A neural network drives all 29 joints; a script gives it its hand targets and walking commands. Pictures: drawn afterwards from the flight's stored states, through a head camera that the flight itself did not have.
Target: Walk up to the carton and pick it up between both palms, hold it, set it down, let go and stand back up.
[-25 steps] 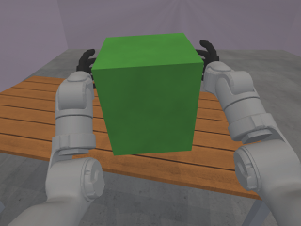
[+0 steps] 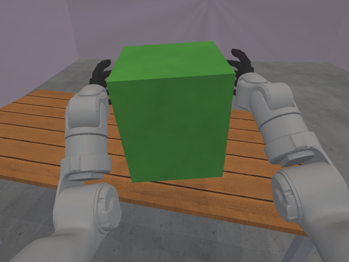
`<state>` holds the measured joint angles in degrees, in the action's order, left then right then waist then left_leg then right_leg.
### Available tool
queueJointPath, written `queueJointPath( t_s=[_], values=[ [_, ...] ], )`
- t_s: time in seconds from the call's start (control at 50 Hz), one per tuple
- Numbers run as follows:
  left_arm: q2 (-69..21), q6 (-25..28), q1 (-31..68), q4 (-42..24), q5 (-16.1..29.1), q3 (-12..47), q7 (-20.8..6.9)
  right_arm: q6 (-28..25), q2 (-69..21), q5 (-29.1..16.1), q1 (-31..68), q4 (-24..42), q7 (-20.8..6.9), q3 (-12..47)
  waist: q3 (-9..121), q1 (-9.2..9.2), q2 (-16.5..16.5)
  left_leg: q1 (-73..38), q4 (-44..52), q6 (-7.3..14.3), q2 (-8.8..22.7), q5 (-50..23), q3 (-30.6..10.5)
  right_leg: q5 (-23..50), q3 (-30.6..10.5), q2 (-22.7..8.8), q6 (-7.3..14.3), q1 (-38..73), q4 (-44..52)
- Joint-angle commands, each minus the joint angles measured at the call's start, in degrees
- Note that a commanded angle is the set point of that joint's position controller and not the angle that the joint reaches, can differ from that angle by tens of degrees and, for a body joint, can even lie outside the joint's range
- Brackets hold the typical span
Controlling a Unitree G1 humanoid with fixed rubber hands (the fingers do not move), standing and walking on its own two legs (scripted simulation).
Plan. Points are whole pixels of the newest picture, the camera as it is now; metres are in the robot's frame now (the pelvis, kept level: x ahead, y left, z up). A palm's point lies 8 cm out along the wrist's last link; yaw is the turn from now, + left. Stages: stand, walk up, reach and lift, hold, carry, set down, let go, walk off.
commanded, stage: hold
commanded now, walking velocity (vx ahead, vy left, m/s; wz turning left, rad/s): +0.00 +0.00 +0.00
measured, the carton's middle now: (172, 111) +0.39 +0.01 +0.25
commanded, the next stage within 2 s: none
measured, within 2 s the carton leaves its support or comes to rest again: neither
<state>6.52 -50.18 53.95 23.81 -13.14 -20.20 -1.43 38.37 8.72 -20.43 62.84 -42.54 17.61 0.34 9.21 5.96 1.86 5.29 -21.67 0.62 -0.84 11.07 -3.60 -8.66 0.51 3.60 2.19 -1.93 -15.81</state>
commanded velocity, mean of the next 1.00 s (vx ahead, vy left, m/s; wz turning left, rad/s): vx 0.00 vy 0.00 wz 0.00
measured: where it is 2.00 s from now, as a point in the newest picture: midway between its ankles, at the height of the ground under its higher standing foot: outside the picture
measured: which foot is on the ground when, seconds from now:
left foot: down 0.00-1.00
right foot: down 0.00-1.00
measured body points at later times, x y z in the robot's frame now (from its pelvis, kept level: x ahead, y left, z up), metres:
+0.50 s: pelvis +0.00 +0.00 +0.00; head -0.10 +0.03 +0.44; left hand +0.38 +0.17 +0.30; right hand +0.37 -0.14 +0.32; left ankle +0.01 +0.11 -0.75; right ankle +0.01 -0.10 -0.75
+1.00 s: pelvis -0.01 +0.00 +0.00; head -0.10 +0.03 +0.44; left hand +0.38 +0.16 +0.30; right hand +0.37 -0.14 +0.32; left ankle +0.01 +0.11 -0.75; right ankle +0.01 -0.10 -0.75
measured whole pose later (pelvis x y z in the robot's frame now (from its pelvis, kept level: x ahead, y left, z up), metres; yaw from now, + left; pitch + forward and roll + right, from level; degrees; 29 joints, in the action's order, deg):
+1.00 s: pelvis -0.01 +0.00 +0.00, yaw +0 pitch -4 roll -1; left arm 7.0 -49.5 55.6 26.1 -12.9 -19.8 -0.8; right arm 37.5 9.1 -19.9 64.8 -45.6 16.6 -0.2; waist 9.5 5.5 1.1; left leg 6.8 -21.8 0.7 -1.0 10.5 -3.6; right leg -8.1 0.2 3.5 2.0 -3.5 -16.0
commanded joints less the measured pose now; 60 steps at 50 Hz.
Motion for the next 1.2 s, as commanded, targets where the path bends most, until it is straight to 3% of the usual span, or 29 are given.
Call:
queueJointPath(
  t_s=[0.0,0.08,0.12,0.18,0.26,0.38,0.4,0.46,0.52,0.54,0.58,0.7,0.78,0.84,0.9,0.92,0.94,1.0,1.08,1.18],
  values=[
    [-34.0,4.0,46.1,-8.5,10.5,21.3,-8.0,-1.3,-36.3,-11.4,41.4,15.9,-8.4,12.0,15.9,0.78,-5.6,-1.1,2.4,-2.8,-0.3,-10.0,-1.0,15.9,-1.6,-0.8,-4.3,5.3,-0.3],
    [-33.8,3.8,45.9,-7.9,10.6,21.0,-8.1,-0.9,-36.3,-10.7,41.4,15.8,-8.5,11.8,14.8,0.72,-5.2,0.6,3.3,-2.7,-0.1,-7.3,-0.5,13.1,-1.6,-0.9,-4.1,5.8,0.4],
    [-34.6,4.5,47.4,-11.3,11.7,22.5,-7.8,-1.1,-36.9,-11.3,41.3,16.6,-8.7,12.0,18.2,1.19,-5.0,-0.5,2.8,-2.8,-0.2,-8.7,-0.5,13.9,-1.9,-0.6,-4.1,6.2,-0.2],
    [-34.8,4.1,47.6,-11.7,11.3,22.7,-7.3,-0.9,-36.2,-11.4,40.5,15.3,-8.9,11.8,16.8,1.16,-7.0,-1.5,2.7,-3.3,0.1,-10.1,-1.1,14.0,-1.3,-0.3,-3.8,5.5,-0.2],
    [-33.8,3.5,45.0,-7.7,10.0,20.7,-7.7,-0.8,-35.4,-10.3,40.9,14.6,-9.0,11.8,14.9,0.52,-4.8,0.0,3.4,-2.7,-0.1,-7.4,-0.8,12.5,-1.7,-0.8,-4.1,5.7,0.5],
    [-33.4,4.3,46.7,-10.1,11.0,21.1,-7.5,-1.5,-37.3,-11.7,42.2,16.5,-9.0,12.9,17.9,-0.64,-3.6,0.0,2.7,-2.4,-0.3,-10.1,-0.5,16.0,-1.6,-0.7,-4.5,6.5,-0.3],
    [-33.8,4.2,46.5,-9.9,10.7,21.0,-7.5,-1.3,-36.7,-11.0,41.1,15.7,-9.0,12.8,17.6,0.15,-4.1,-1.0,2.7,-2.5,-0.3,-9.8,-0.6,15.9,-1.6,-0.6,-4.5,6.1,-0.2],
    [-33.1,3.6,44.8,-7.4,9.9,19.6,-8.0,-0.9,-35.3,-10.7,41.0,14.7,-8.9,11.8,15.4,0.24,-4.1,-0.5,3.3,-2.4,-0.1,-8.4,-0.4,14.4,-1.5,-0.6,-4.3,6.4,0.1],
    [-34.3,4.5,46.8,-10.6,11.7,22.1,-7.7,-1.7,-36.7,-11.6,42.7,18.4,-8.7,12.6,19.5,0.47,-4.6,-1.2,2.4,-2.3,-0.4,-9.6,-0.7,16.5,-2.2,-1.0,-4.5,7.0,-0.4],
    [-34.0,4.3,47.1,-10.2,11.4,22.3,-7.7,-1.5,-36.3,-11.1,41.8,17.4,-8.6,12.2,18.3,1.14,-5.9,-0.9,2.4,-2.5,-0.3,-9.1,-0.8,15.5,-2.0,-1.0,-4.4,6.6,0.0],
    [-33.2,4.2,47.0,-7.6,10.8,20.6,-7.9,-1.2,-36.5,-10.1,41.8,15.4,-8.7,11.3,15.6,0.81,-4.5,-0.4,3.1,-2.3,-0.2,-6.6,-0.9,12.8,-1.5,-1.1,-4.2,4.7,0.4],
    [-34.4,4.4,48.5,-8.8,11.0,22.1,-7.2,-1.4,-35.6,-9.6,42.1,13.4,-9.4,9.7,16.0,1.37,-7.3,0.8,3.6,-3.2,0.4,-5.7,-1.0,10.5,-1.3,-0.9,-3.7,4.5,0.1],
    [-33.7,4.8,47.8,-5.3,10.8,20.3,-6.7,-1.7,-35.8,-8.9,42.6,10.7,-10.2,9.9,14.2,0.04,-4.7,2.3,4.8,-2.4,0.7,-2.7,-1.0,6.9,-1.2,-0.6,-3.5,4.3,0.6],
    [-34.6,5.0,47.9,-4.4,11.1,20.5,-6.6,-1.9,-35.9,-9.3,42.8,9.9,-10.4,9.2,14.1,0.28,-5.6,2.3,4.7,-2.7,0.7,-3.2,-1.0,7.6,-1.6,-1.0,-3.5,3.2,0.7],
    [-33.1,5.0,46.6,-3.4,10.5,18.6,-7.1,-1.8,-36.0,-9.4,42.4,9.9,-10.1,10.1,14.0,-0.38,-3.7,1.7,4.1,-2.0,0.2,-4.4,-0.7,9.4,-1.8,-1.1,-4.0,3.7,0.9],
    [-33.3,5.3,47.6,-5.8,10.9,19.3,-6.9,-2.1,-36.8,-10.6,42.8,11.6,-10.1,10.9,16.4,-0.68,-3.6,1.5,4.0,-2.2,0.3,-5.9,-0.7,10.7,-1.5,-0.7,-4.1,5.2,0.5],
    [-33.9,5.4,47.9,-6.5,11.4,19.7,-6.9,-2.1,-36.3,-11.0,43.3,13.1,-10.0,10.7,17.8,-0.29,-4.7,0.6,3.5,-2.5,0.1,-6.9,-0.8,12.0,-1.5,-0.6,-4.1,5.4,0.1],
    [-33.7,5.7,47.4,-7.3,12.2,20.5,-6.6,-2.5,-37.0,-11.8,43.8,16.4,-9.3,12.3,20.7,-0.2,-3.9,-0.8,2.4,-2.3,-0.5,-8.9,-0.7,14.5,-1.9,-0.8,-4.3,5.9,0.0],
    [-32.5,5.0,46.5,-5.1,10.4,19.2,-7.2,-1.5,-36.2,-10.4,42.0,13.1,-8.7,10.9,14.9,0.23,-4.2,0.3,3.4,-2.0,-0.4,-5.6,-0.8,12.4,-2.3,-1.5,-4.5,4.5,1.2],
    [-33.6,4.8,46.6,-7.2,11.1,20.8,-7.7,-1.6,-36.6,-11.0,41.7,16.1,-8.2,12.0,17.0,0.91,-4.5,-0.6,2.6,-2.3,-0.8,-8.6,-0.8,16.2,-2.2,-1.4,-4.6,5.9,0.4]
  ],
)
